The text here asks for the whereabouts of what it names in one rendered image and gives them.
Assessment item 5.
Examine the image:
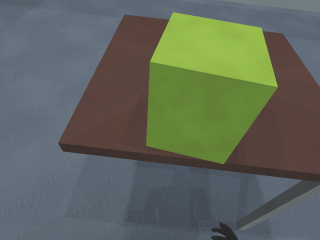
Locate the carton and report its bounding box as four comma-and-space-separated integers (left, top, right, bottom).
146, 12, 278, 164

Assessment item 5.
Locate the robot right hand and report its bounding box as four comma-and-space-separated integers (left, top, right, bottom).
211, 222, 238, 240

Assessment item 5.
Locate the table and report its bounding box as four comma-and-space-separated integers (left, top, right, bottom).
58, 14, 320, 231

